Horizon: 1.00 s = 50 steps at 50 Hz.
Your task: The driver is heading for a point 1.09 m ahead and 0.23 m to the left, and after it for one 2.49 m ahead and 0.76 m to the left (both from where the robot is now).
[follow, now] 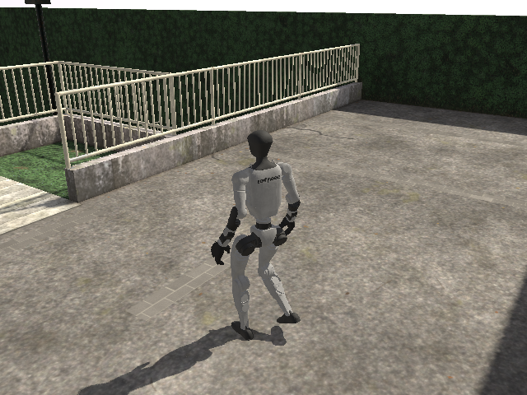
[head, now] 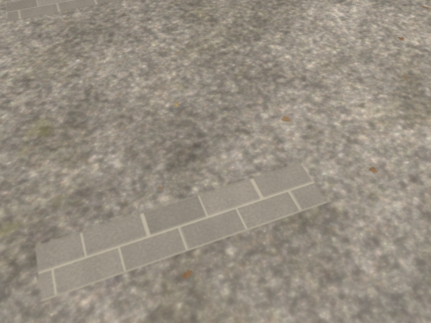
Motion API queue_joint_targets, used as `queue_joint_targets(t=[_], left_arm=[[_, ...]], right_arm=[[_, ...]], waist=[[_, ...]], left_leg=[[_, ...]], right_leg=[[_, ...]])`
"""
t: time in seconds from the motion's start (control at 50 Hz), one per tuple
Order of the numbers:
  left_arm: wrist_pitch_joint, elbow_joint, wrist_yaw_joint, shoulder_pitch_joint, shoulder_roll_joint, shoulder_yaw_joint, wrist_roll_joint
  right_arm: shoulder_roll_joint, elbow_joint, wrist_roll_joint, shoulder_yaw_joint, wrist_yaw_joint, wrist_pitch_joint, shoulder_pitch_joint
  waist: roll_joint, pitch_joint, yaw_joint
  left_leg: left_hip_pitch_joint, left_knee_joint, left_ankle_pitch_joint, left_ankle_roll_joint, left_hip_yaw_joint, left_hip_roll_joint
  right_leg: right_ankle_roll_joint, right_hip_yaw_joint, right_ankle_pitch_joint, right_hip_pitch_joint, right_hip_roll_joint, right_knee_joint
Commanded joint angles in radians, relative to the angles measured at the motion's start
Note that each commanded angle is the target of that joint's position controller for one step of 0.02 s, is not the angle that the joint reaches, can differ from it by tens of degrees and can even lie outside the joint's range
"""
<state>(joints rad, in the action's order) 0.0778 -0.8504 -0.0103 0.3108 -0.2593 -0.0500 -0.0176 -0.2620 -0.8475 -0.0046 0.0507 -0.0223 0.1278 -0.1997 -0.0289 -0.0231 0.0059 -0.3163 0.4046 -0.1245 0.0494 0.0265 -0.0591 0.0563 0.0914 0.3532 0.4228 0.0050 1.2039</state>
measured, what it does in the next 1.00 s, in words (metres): walks ahead, turning left: right foot, then left foot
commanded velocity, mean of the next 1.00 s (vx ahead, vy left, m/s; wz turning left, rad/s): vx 0.50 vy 0.00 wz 0.38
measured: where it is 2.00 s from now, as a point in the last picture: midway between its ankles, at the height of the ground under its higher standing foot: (157, 180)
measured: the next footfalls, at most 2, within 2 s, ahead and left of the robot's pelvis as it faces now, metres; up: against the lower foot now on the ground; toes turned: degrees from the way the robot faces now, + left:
right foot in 0.32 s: +0.32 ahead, -0.14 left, +0.00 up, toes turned +8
left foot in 0.84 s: +0.52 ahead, +0.19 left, +0.00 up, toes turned +29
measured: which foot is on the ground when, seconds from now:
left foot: down 0.00-0.30, up 0.32-0.82, down 0.84-1.00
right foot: up 0.00-0.30, down 0.32-0.86, up 0.88-1.00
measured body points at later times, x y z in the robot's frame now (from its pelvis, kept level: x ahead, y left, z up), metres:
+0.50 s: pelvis +0.26 -0.05 +0.01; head +0.27 -0.06 +0.46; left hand +0.30 +0.24 -0.10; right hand +0.41 -0.30 -0.12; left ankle +0.22 +0.11 -0.65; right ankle +0.28 -0.15 -0.74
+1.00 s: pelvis +0.48 +0.09 +0.00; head +0.51 +0.12 +0.44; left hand +0.44 +0.39 -0.13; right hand +0.73 -0.07 -0.10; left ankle +0.49 +0.17 -0.74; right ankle +0.50 -0.09 -0.64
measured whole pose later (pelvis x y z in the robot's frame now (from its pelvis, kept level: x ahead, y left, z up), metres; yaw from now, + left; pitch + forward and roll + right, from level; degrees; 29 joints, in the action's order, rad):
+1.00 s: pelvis +0.48 +0.09 +0.00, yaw +28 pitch +2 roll +0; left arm 0.10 -0.81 0.00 0.24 -0.29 -0.05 -0.02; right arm -0.26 -0.70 0.00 0.06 -0.04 0.06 -0.21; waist -0.02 -0.04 -0.01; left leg -0.33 0.49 -0.18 0.10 0.05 -0.08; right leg 0.01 0.03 0.33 0.49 -0.12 1.22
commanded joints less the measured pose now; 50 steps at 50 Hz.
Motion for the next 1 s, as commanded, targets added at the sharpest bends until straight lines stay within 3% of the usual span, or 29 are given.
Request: queue_joint_targets(t=[0.02,0.1,0.14,0.2,0.26,0.28,0.3,0.32,0.34,0.36,0.38,0.4,0.44,0.52,0.64,0.74,0.78,0.8,0.82,0.84,0.86,0.88,0.9,0.92,0.94,0.96,1.0], left_arm=[[0.019,0.079,0.002,0.018,-0.038,-0.010,0.011],[0.028,0.139,0.002,-0.135,-0.015,0.012,0.027],[0.034,0.153,0.009,-0.204,-0.022,0.016,0.018],[0.042,0.179,0.017,-0.285,-0.055,0.012,0.005],[0.053,0.189,0.020,-0.277,-0.101,-0.007,0.000],[0.054,0.173,0.016,-0.220,-0.117,-0.017,0.001],[0.057,0.150,0.009,-0.111,-0.150,-0.035,0.008],[0.055,0.130,0.000,0.064,-0.223,-0.055,0.021],[0.038,0.111,0.007,0.116,-0.295,-0.072,0.032],[0.042,0.118,0.012,0.089,-0.197,-0.053,0.027],[0.046,0.127,0.015,0.037,-0.133,-0.035,0.018],[0.046,0.133,0.020,-0.033,-0.102,-0.024,0.018],[0.045,0.124,0.023,-0.099,-0.070,-0.017,0.024],[0.058,0.084,0.017,-0.069,-0.101,-0.036,0.028],[0.041,0.049,0.000,-0.033,-0.154,-0.049,0.022],[0.013,0.015,-0.003,0.033,-0.191,-0.058,0.002],[0.000,0.018,-0.007,0.022,-0.221,-0.065,-0.002],[-0.007,0.022,-0.011,0.018,-0.239,-0.070,-0.005],[-0.016,0.026,-0.015,0.005,-0.247,-0.071,-0.007],[-0.015,0.036,-0.021,0.007,-0.233,-0.064,-0.004],[-0.001,0.077,-0.013,0.056,-0.111,-0.028,0.039],[0.043,0.108,0.004,0.090,-0.085,-0.003,0.020],[0.062,0.109,0.016,-0.018,-0.174,-0.029,-0.026],[0.066,0.119,0.017,-0.048,-0.167,-0.025,-0.038],[0.061,0.101,0.006,-0.057,-0.153,-0.024,-0.019],[0.047,0.089,0.002,-0.045,-0.157,-0.031,-0.005],[0.014,0.065,0.006,0.016,-0.132,-0.031,-0.004]], right_arm=[[-0.071,0.026,0.002,0.009,-0.005,0.007,-0.041],[-0.140,0.015,0.022,0.026,0.012,-0.006,-0.087],[-0.162,0.011,0.028,0.031,0.017,-0.015,-0.112],[-0.165,-0.008,0.037,0.030,0.019,-0.026,-0.182],[-0.170,-0.005,0.039,0.031,0.026,-0.041,-0.184],[-0.159,0.000,0.036,0.027,0.029,-0.045,-0.181],[-0.125,0.011,0.029,0.017,0.030,-0.046,-0.170],[-0.049,0.042,0.009,-0.007,0.029,-0.043,-0.157],[0.011,0.082,0.034,-0.025,0.029,-0.025,-0.268],[-0.095,0.061,0.054,0.000,0.033,-0.025,-0.255],[-0.136,0.068,0.055,0.015,0.033,-0.032,-0.188],[-0.121,0.065,0.047,0.018,0.035,-0.042,-0.169],[-0.091,0.080,0.035,0.023,0.028,-0.062,-0.143],[-0.052,0.121,0.030,0.021,0.015,-0.083,-0.095],[-0.034,0.202,0.025,0.008,-0.016,-0.079,0.093],[-0.040,0.283,0.031,0.006,-0.046,-0.080,0.222],[-0.065,0.298,0.029,0.018,-0.052,-0.083,0.202],[-0.089,0.292,0.027,0.032,-0.050,-0.087,0.147],[-0.128,0.262,0.029,0.056,-0.045,-0.089,0.016],[-0.195,0.215,0.030,0.093,-0.028,-0.096,-0.157],[-0.300,0.197,0.033,0.115,-0.003,-0.103,-0.220],[-0.307,0.234,0.021,0.099,-0.008,-0.083,-0.209],[-0.204,0.208,0.011,0.072,-0.016,-0.074,-0.218],[-0.171,0.202,0.014,0.061,-0.018,-0.066,-0.166],[-0.137,0.209,0.017,0.049,-0.018,-0.061,-0.083],[-0.100,0.214,0.009,0.037,-0.019,-0.054,-0.031],[-0.095,0.199,-0.001,0.036,-0.019,-0.036,-0.014]], waist=[[0.091,0.053,-0.021],[0.079,0.010,0.004],[0.096,0.005,0.024],[0.114,0.008,0.049],[0.128,0.018,0.012],[0.127,0.037,-0.019],[0.114,0.087,-0.073],[-0.028,0.220,-0.144],[-0.343,0.304,-0.086],[-0.219,0.233,-0.095],[-0.127,0.132,-0.089],[-0.072,0.092,-0.057],[-0.091,0.029,-0.015],[-0.043,0.014,-0.005],[-0.022,-0.033,-0.057],[-0.022,-0.074,-0.086],[-0.054,-0.034,-0.051],[-0.077,0.011,-0.014],[-0.074,0.082,0.064],[-0.034,0.171,0.149],[0.206,0.242,0.101],[0.268,0.432,0.064],[0.120,0.354,0.117],[0.108,0.220,0.086],[0.031,0.151,0.041],[0.053,0.114,0.005],[0.082,0.107,-0.032]], left_leg=[[0.173,-0.239,0.071,0.211,-0.342,0.261],[0.094,-0.276,0.092,0.215,-0.265,0.238],[0.057,-0.262,0.090,0.188,-0.227,0.212],[0.078,-0.218,0.054,0.166,-0.257,0.226],[0.107,-0.139,-0.043,0.126,-0.320,0.242],[0.093,-0.081,-0.048,0.106,-0.319,0.220],[0.035,0.050,-0.027,0.075,-0.292,0.167],[-0.111,0.378,-0.180,0.029,-0.196,0.082],[-0.409,0.658,-0.458,0.003,-0.104,0.003],[-0.502,0.817,-0.417,-0.001,-0.172,0.063],[-0.520,0.850,-0.322,0.004,-0.179,0.093],[-0.476,0.836,-0.241,-0.006,-0.166,0.127],[-0.417,0.774,-0.154,-0.019,-0.153,0.172],[-0.432,0.721,-0.040,-0.038,-0.143,0.180],[-0.418,0.404,0.176,-0.030,-0.075,0.166],[-0.417,0.274,0.075,0.017,0.003,0.144],[-0.311,0.253,-0.024,0.055,0.061,0.089],[-0.216,0.253,-0.075,0.077,0.091,0.047],[-0.041,0.206,-0.063,0.108,0.111,-0.001],[0.250,0.155,-0.009,0.149,0.058,-0.010],[0.570,0.136,0.010,0.246,-0.345,0.239],[0.742,-0.057,-0.155,0.411,-0.877,0.433],[0.685,-0.105,-0.122,0.333,-0.747,0.409],[0.530,-0.096,-0.028,0.288,-0.568,0.378],[0.369,-0.098,0.074,0.242,-0.439,0.331],[0.262,-0.118,0.161,0.221,-0.350,0.291],[0.162,-0.176,0.233,0.213,-0.264,0.266]], right_leg=[[-0.005,0.008,-0.048,0.185,-0.105,-0.063],[-0.048,-0.040,-0.170,0.167,-0.102,-0.375],[-0.064,-0.057,-0.283,0.092,-0.067,-0.515],[-0.075,-0.053,-0.351,0.024,-0.032,-0.621],[-0.053,-0.041,-0.310,-0.083,-0.024,-0.716],[-0.038,-0.048,-0.279,-0.170,-0.024,-0.742],[-0.009,-0.023,-0.248,-0.324,-0.063,-0.759],[0.053,0.162,-0.185,-0.561,-0.260,-0.775],[0.189,0.567,-0.010,-0.756,-0.459,-0.886],[0.193,0.624,0.120,-0.684,-0.439,-0.927],[0.155,0.464,0.065,-0.580,-0.400,-0.932],[0.129,0.337,-0.051,-0.483,-0.346,-0.953],[0.106,0.163,-0.197,-0.358,-0.280,-1.008],[0.128,-0.003,-0.431,-0.333,-0.268,-1.046],[0.107,-0.172,-0.449,-0.368,-0.263,-1.060],[0.079,-0.238,-0.518,-0.492,-0.304,-1.000],[0.059,-0.276,-0.807,-0.514,-0.304,-0.897],[0.050,-0.293,-0.983,-0.517,-0.299,-0.797],[0.033,-0.316,-1.079,-0.482,-0.277,-0.620],[-0.005,-0.328,-0.962,-0.316,-0.237,-0.371],[-0.056,-0.317,-0.163,0.067,-0.128,-0.014],[-0.070,-0.077,0.263,0.302,0.016,0.211],[-0.054,0.000,0.167,0.387,-0.047,0.231],[-0.036,-0.024,0.082,0.389,-0.092,0.167],[-0.037,-0.029,0.009,0.326,-0.143,0.094],[-0.039,-0.024,-0.037,0.262,-0.169,0.037],[-0.048,-0.021,-0.102,0.174,-0.183,0.002]])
